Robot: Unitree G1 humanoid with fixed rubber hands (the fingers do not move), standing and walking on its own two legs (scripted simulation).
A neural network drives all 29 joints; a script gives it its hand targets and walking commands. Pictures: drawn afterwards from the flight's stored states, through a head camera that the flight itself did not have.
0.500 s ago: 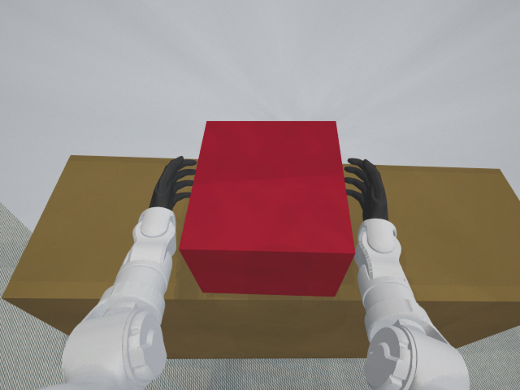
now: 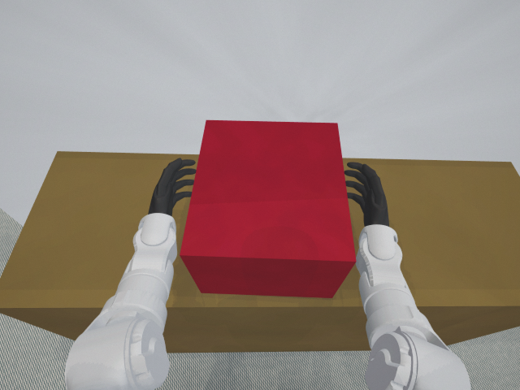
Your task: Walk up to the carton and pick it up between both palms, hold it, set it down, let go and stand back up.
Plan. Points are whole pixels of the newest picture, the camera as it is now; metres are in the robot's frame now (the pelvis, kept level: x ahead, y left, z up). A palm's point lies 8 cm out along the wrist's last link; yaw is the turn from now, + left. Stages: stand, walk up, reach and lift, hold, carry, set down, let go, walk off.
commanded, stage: set down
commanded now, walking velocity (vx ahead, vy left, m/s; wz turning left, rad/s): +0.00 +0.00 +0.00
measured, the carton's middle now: (268, 208) +0.43 -0.03 -0.04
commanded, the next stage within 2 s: none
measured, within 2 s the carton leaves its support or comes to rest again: rests again in 0.28 s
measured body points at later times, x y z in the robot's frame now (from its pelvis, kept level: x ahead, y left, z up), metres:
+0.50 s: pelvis -0.02 +0.00 +0.00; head +0.08 +0.01 +0.44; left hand +0.41 +0.14 +0.01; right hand +0.37 -0.20 +0.01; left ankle -0.03 +0.12 -0.75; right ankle -0.02 -0.12 -0.75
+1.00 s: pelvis -0.02 +0.00 -0.01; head +0.07 +0.01 +0.43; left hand +0.41 +0.15 +0.00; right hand +0.38 -0.20 +0.01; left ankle -0.03 +0.12 -0.75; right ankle -0.02 -0.12 -0.75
